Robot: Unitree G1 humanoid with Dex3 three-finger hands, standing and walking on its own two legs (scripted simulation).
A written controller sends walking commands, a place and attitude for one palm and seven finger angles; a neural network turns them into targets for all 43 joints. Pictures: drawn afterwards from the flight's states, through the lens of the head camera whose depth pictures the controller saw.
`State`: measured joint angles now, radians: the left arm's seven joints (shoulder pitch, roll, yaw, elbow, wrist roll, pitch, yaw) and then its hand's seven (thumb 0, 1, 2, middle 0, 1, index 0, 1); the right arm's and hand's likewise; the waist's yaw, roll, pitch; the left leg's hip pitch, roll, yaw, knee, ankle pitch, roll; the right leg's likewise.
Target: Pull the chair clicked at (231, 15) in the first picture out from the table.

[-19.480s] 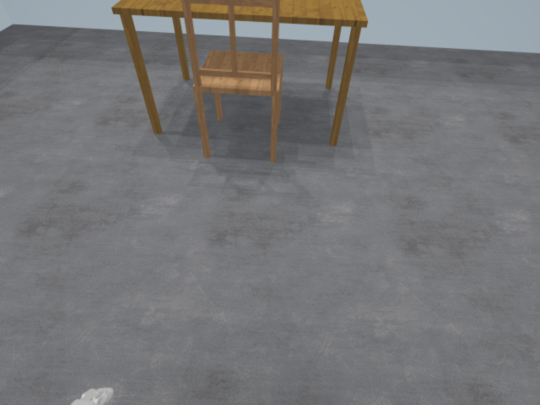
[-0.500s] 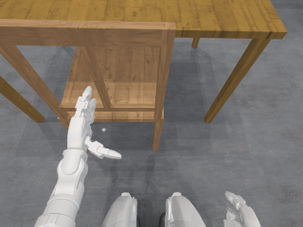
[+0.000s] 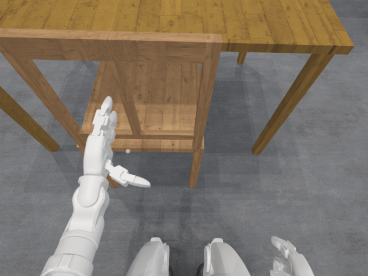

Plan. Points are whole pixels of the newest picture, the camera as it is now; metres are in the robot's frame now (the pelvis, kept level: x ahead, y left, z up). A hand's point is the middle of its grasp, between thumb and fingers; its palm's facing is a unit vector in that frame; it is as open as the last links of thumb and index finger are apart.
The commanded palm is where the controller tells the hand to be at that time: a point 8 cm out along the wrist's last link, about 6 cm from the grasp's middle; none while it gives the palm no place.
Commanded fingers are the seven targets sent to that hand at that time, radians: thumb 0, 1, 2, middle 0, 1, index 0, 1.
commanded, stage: aim the fingers beside a spindle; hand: left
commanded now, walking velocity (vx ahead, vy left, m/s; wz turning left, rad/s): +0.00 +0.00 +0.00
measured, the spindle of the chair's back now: (128, 102) +0.51 +0.15 +0.01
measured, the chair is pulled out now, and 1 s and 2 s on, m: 0.00 0.00 -0.01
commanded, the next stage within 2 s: push the fingers through the gap in 1.36 s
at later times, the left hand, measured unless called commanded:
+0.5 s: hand (133, 164) +0.35 +0.12 +0.01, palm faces -0.04 -1.00 -0.01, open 16.9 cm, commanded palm +0.33 +0.18 +0.02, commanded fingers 0.00 -0.50 0.30 -0.06 -0.08 -0.06 -0.08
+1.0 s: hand (128, 156) +0.35 +0.13 +0.03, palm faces -0.02 -1.00 -0.05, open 16.9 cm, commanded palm +0.33 +0.18 +0.02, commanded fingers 0.00 -0.50 0.30 -0.06 -0.08 -0.06 -0.08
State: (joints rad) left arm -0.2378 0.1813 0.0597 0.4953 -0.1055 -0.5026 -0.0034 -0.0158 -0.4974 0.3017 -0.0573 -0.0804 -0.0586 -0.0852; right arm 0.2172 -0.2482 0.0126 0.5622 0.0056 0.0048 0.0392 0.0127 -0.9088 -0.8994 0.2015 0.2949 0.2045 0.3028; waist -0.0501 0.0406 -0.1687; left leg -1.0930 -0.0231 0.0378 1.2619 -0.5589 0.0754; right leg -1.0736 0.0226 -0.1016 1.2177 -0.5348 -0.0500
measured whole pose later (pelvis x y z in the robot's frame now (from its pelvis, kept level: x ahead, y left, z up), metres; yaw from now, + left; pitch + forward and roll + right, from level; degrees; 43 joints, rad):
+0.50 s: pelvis +0.00 -0.01 +0.00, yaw +0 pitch +22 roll -2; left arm -0.16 0.17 0.04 0.46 -0.15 -0.46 -0.05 -0.02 -0.50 0.30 -0.05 -0.08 -0.06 -0.08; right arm 0.21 -0.25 0.01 0.54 0.01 0.00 0.03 0.01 -0.91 -0.90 0.20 0.30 0.21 0.30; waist -0.06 0.04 -0.16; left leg -1.09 -0.02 0.03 1.26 -0.55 0.07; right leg -1.07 0.03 -0.11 1.21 -0.53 -0.06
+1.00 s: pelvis +0.00 -0.01 +0.00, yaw +0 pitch +22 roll -2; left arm -0.19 0.18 0.05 0.47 -0.13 -0.52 -0.03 -0.02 -0.50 0.30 -0.06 -0.08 -0.06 -0.09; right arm 0.21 -0.25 0.02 0.58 0.01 -0.01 0.03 0.01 -0.91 -0.90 0.20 0.29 0.20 0.30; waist -0.05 0.04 -0.18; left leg -1.08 -0.02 0.03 1.26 -0.55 0.06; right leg -1.06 0.03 -0.11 1.21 -0.53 -0.06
